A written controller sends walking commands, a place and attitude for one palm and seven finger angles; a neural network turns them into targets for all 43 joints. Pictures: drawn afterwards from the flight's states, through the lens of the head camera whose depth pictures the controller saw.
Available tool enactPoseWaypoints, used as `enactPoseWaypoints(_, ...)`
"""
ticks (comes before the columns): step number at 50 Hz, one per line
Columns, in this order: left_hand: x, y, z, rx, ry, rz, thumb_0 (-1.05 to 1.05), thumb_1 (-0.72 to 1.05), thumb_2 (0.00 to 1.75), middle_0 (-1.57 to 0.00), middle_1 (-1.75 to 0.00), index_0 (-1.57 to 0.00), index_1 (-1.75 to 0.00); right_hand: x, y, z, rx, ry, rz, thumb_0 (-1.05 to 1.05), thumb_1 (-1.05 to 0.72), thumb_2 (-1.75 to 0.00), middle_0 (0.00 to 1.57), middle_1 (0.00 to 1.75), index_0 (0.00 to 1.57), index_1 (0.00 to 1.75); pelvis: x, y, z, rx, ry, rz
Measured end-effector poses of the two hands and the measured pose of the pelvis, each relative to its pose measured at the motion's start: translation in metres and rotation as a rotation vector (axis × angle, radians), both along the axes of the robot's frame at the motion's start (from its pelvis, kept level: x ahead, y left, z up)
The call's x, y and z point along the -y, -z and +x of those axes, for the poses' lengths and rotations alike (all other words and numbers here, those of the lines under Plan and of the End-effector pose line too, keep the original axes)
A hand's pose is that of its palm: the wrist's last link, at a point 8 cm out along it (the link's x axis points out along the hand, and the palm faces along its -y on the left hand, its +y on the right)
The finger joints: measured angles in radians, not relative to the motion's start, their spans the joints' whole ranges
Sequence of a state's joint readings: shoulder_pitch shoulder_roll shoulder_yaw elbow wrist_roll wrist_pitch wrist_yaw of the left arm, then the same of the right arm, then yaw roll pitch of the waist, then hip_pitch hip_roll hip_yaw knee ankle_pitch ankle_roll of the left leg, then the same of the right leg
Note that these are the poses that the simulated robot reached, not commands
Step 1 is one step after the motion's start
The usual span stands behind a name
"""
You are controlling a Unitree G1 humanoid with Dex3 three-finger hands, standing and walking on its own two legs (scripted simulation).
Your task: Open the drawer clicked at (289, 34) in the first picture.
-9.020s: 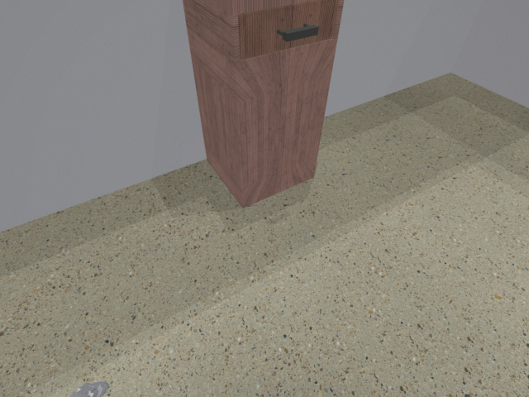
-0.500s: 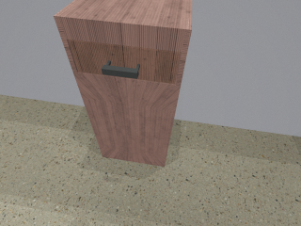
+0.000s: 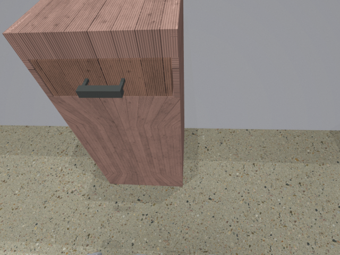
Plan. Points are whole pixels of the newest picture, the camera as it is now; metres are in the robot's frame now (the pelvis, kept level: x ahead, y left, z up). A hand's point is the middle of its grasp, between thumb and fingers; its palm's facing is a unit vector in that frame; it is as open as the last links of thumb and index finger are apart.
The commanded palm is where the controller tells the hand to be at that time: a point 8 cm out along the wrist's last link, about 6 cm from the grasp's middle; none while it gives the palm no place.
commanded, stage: come to a stop and stand still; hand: left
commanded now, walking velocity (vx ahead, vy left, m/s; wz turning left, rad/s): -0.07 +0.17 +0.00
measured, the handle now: (102, 86) +0.56 +0.23 +0.07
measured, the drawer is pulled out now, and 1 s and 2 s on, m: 0.00 0.00 0.00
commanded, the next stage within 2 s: look again from close up in 1.02 s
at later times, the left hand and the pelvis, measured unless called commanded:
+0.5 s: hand out of the picture -0.05 +0.22 -0.16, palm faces +0.05 -0.98 -0.21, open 7.4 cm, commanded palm none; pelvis -0.04 +0.03 +0.01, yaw +0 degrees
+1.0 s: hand out of the picture -0.02 +0.16 -0.18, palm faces +0.04 -0.98 -0.17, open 7.3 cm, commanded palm none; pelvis -0.02 +0.00 +0.00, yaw +0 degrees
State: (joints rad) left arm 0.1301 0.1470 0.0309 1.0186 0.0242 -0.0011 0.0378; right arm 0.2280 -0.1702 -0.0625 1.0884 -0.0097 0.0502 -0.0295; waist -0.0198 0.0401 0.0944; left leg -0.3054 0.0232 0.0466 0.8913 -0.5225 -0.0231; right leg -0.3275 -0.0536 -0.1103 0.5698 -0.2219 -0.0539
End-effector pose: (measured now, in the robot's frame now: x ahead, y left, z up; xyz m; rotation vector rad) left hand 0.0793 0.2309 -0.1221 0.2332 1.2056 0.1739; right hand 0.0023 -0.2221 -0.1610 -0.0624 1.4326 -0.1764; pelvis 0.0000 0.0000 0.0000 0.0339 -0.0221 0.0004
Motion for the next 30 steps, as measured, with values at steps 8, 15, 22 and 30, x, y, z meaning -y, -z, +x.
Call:
enactPoseWaypoints(8, -0.009, -0.003, -0.020, 0.025, -0.026, -0.011, 0.00, 0.90, 0.90, -0.20, -0.30, -0.21, -0.30, 0.003, -0.011, -0.002, 0.036, -0.052, -0.026, 0.00, -0.91, -0.90, 0.20, 0.30, 0.19, 0.30, -0.009, -0.005, -0.027, -0.015, -0.010, 0.002)
enactPoseWaypoints(15, -0.041, 0.018, -0.071, -0.033, -0.068, -0.048, 0.00, 0.90, 0.90, -0.20, -0.30, -0.21, -0.30, -0.016, -0.023, -0.021, 0.116, -0.072, -0.083, 0.00, -0.91, -0.90, 0.20, 0.30, 0.19, 0.30, -0.031, 0.002, -0.049, -0.003, -0.007, -0.024)
enactPoseWaypoints(22, -0.046, 0.011, -0.121, -0.134, -0.105, -0.075, 0.00, 0.91, 0.90, -0.20, -0.30, -0.20, -0.30, -0.040, -0.034, -0.052, 0.050, -0.073, -0.050, 0.00, -0.91, -0.90, 0.20, 0.30, 0.20, 0.30, -0.035, -0.013, -0.046, -0.023, -0.014, -0.036)
enactPoseWaypoints(30, -0.018, 0.012, -0.137, -0.250, -0.050, -0.055, 0.00, 0.91, 0.90, -0.20, -0.30, -0.20, -0.30, -0.031, -0.016, -0.069, -0.006, -0.009, 0.003, 0.00, -0.91, -0.90, 0.20, 0.30, 0.20, 0.30, -0.014, -0.004, -0.040, -0.041, 0.020, 0.004)
